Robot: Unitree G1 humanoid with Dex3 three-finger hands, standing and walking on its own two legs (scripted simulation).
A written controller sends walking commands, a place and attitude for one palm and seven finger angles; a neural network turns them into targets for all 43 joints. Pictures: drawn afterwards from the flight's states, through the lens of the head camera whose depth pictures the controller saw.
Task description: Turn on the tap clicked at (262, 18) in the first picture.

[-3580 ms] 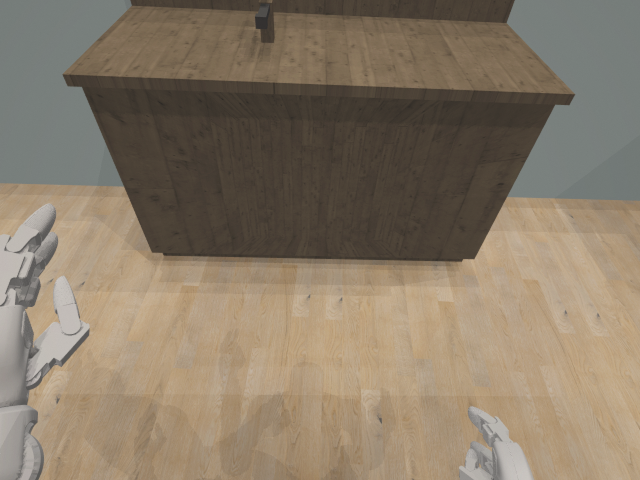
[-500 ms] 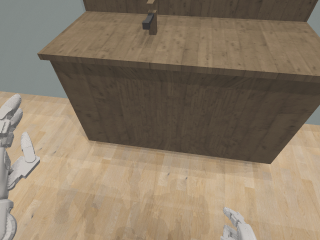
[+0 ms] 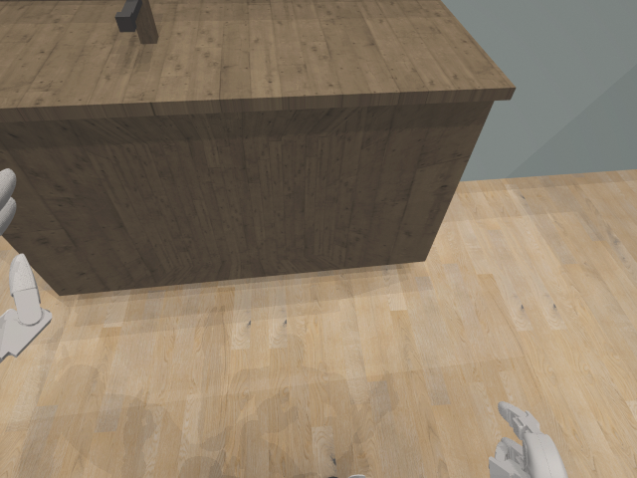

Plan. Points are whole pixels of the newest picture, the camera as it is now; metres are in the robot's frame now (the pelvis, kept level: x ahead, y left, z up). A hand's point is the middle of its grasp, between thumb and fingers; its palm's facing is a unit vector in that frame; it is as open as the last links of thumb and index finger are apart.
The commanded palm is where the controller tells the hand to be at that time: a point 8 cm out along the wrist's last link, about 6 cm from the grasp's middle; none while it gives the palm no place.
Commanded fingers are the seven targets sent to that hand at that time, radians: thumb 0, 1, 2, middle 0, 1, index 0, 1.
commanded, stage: turn to face it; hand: left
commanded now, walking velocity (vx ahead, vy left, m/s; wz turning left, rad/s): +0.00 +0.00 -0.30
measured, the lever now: (126, 22) +0.87 +0.43 +0.14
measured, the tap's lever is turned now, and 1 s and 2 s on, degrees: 0 0 0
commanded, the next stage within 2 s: take the last steps up to it in 0.16 s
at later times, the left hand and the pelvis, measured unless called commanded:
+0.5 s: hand (178, 333) +0.21 +0.14 +0.17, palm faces +0.18 -0.81 -0.56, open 7.4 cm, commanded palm +0.16 +0.20 +0.19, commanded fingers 0.00 0.90 0.90 -0.20 -0.30 -0.20 -0.30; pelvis -0.04 -0.06 +0.01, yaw -7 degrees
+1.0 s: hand (103, 286) +0.24 +0.21 +0.18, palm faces +0.34 -0.84 -0.42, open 7.4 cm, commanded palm +0.19 +0.25 +0.19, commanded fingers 0.00 0.90 0.90 -0.20 -0.30 -0.20 -0.30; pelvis +0.01 -0.01 +0.01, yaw -6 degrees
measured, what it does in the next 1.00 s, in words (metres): steps on the spot: right foot, then left foot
